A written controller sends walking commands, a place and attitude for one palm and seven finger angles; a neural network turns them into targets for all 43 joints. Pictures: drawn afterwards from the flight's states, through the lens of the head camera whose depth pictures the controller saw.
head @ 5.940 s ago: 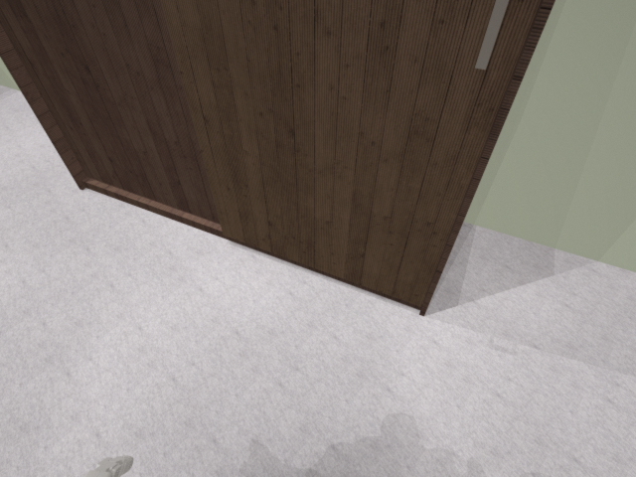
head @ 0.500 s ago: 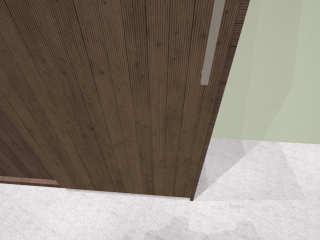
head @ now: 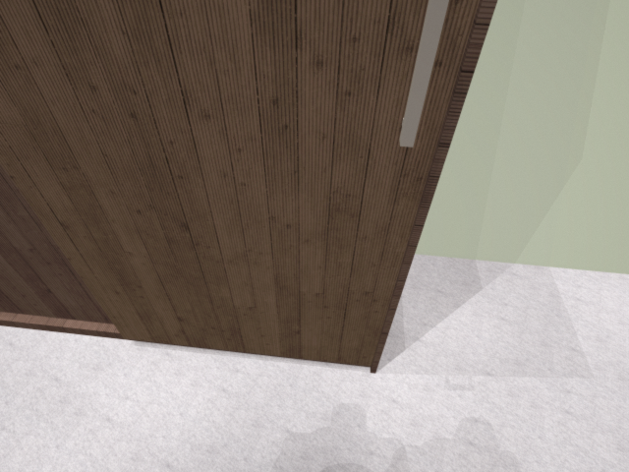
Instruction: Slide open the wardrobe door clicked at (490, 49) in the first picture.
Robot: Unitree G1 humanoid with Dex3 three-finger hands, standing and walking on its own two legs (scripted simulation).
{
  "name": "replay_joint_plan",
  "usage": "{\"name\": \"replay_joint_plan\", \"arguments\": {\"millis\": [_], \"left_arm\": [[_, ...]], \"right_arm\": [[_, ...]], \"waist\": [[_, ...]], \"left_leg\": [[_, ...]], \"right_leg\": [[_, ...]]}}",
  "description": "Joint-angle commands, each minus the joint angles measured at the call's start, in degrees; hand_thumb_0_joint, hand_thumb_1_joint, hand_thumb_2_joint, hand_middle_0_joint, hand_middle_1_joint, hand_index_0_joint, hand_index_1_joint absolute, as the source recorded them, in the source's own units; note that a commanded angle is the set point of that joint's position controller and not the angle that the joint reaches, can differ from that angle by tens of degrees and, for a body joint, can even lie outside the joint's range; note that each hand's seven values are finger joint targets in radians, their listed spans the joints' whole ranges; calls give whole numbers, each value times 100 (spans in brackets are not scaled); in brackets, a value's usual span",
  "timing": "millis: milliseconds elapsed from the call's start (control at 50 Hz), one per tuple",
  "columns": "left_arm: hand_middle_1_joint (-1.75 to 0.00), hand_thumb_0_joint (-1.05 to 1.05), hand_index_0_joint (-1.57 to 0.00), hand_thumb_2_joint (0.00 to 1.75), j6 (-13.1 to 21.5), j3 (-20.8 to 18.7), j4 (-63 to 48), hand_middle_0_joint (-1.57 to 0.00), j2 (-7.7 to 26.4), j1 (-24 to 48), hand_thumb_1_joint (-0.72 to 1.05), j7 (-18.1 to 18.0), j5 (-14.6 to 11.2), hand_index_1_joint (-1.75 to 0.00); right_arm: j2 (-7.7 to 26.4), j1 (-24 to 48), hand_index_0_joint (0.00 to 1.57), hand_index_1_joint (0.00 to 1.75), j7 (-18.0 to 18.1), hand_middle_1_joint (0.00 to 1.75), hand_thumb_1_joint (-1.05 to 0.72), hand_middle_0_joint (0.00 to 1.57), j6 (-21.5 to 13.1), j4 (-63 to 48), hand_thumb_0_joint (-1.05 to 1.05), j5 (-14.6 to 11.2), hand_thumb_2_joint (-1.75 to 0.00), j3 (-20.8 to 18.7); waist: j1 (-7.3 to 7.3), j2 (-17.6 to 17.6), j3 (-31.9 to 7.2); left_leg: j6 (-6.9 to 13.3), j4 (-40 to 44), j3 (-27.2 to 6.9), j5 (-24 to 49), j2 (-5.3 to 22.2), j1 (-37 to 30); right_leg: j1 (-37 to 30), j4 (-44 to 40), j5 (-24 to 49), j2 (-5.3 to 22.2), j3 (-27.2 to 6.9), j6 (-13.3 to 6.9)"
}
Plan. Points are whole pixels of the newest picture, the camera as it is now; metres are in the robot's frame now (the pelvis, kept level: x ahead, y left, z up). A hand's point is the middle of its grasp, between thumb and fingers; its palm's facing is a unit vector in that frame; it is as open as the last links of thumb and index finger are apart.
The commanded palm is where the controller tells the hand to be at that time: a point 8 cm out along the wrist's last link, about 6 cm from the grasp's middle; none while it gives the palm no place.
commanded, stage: look again from close up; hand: right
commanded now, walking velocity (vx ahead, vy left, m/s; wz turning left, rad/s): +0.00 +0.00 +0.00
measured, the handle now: (423, 57) +0.57 -0.10 +0.28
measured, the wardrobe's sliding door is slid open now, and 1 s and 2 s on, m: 0.00 0.00 0.00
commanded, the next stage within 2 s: shuffle to correct the standing spot in 0.94 s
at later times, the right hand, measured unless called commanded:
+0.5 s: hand out of the picture +0.05 -0.19 -0.17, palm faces +0.00 +0.97 -0.24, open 7.4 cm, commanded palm none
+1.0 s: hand out of the picture +0.07 -0.21 -0.16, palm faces -0.01 +0.96 -0.28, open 7.4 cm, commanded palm none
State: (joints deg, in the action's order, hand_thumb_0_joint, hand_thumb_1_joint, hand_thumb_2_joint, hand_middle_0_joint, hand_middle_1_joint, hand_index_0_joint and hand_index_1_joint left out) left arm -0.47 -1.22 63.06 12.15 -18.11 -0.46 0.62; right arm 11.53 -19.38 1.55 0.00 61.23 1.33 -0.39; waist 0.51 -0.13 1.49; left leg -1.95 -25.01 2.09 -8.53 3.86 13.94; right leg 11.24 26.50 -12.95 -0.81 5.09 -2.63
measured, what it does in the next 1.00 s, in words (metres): stands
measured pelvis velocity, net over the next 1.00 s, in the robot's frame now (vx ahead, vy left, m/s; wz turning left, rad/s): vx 0.02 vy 0.01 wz -0.01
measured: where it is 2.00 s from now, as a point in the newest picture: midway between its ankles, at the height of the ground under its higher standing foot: outside the picture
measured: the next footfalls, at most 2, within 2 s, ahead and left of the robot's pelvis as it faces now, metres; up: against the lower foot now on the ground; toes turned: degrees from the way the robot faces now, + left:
none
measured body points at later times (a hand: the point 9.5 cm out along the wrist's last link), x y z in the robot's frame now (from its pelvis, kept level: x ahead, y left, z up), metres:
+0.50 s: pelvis +0.01 +0.00 +0.00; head +0.01 +0.00 +0.45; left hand +0.05 +0.26 -0.15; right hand +0.05 -0.24 -0.15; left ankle +0.06 +0.15 -0.74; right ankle +0.02 -0.09 -0.74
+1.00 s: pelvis +0.02 +0.01 +0.01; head +0.03 +0.01 +0.46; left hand +0.07 +0.28 -0.14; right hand +0.07 -0.26 -0.14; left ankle +0.06 +0.15 -0.74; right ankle +0.02 -0.09 -0.74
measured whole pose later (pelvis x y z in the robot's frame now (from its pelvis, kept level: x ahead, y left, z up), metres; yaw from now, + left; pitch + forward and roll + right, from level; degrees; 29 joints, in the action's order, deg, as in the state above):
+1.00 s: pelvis +0.02 +0.01 +0.01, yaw +0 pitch -2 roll +0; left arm 0.4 -0.3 64.1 15.4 -10.3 -0.2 0.4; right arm 14.9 -11.9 1.0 -0.6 62.3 0.9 0.0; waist 0.2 -0.1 2.8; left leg -1.5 -20.8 3.1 -8.6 3.0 9.7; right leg 6.8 21.2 -12.2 -0.3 4.2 -1.4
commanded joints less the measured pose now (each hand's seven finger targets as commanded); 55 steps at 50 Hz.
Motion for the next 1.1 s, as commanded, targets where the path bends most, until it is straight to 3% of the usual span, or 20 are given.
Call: {"name": "replay_joint_plan", "arguments": {"millis": [0, 120, 240, 600, 700, 1020, 1040, 1080], "left_arm": [[-30, 0, -20, 90, 145, -181, -296, -20, 798, -37, 90, -32, 15, -30], [-30, 0, -20, 90, 167, -169, -285, -20, 733, 13, 90, -34, 10, -30], [-30, 0, -20, 90, 205, -151, -290, -20, 763, 137, 90, -35, -11, -30], [-30, 0, -20, 90, 184, -138, -248, -20, 1041, 610, 90, -8, -6, -30], [-30, 0, -20, 90, 192, -129, -220, -20, 1132, 676, 90, -9, -10, -30], [-30, 0, -20, 90, 212, -81, -160, -20, 1304, 837, 90, -11, -9, -30], [-30, 0, -20, 90, 193, -17, -100, -20, 1055, 746, 90, -7, 2, -30], [-30, 0, -20, 90, 132, 68, 18, -20, 685, 557, 90, -7, 23, -30]], "right_arm": [[763, -114, 20, 30, 71, 30, -90, 20, -122, -291, 0, 20, -90, -175], [744, -27, 20, 30, 75, 30, -90, 20, -149, -324, 0, 9, -90, -174], [770, 107, 20, 30, 88, 30, -90, 20, -172, -333, 0, 5, -90, -150], [1033, 521, 20, 30, 48, 30, -90, 20, -159, -298, 0, -2, -90, -148], [1125, 607, 20, 30, 38, 30, -90, 20, -179, -273, 0, -13, -90, -148], [1321, 794, 20, 30, 13, 30, -90, 20, -193, -193, 0, -29, -90, -143], [1086, 680, 20, 30, 22, 30, -90, 20, -174, -117, 0, -39, -90, -86], [709, 479, 20, 30, 32, 30, -90, 20, -99, 19, 0, -50, -90, 14]], "waist": [[-35, 85, 484], [-15, 15, 364], [-25, 4, 148], [-34, -75, 148], [-29, 84, 72], [-37, 17, -30], [-30, 61, -166], [-18, 48, 37]], "left_leg": [[302, 506, -495, -1077, 304, 15], [321, 496, -524, -733, 329, 1], [306, 369, -458, 55, 328, -271], [250, 572, -424, -14, 355, -417], [253, 626, -434, 117, 381, -482], [258, 774, -401, 319, 438, -680], [214, 786, -366, 243, 426, -741], [138, 795, -330, -275, 378, -584]], "right_leg": [[798, -1002, -1266, 704, -891, 40], [595, -865, -798, 691, -808, 63], [367, -783, -17, 744, -761, 81], [152, -1081, -111, 786, -786, 133], [11, -1043, 188, 781, -772, 141], [-174, -1137, 517, 807, -777, 163], [-250, -1125, 460, 823, -765, 194], [-173, -1179, -83, 795, -720, 260]]}}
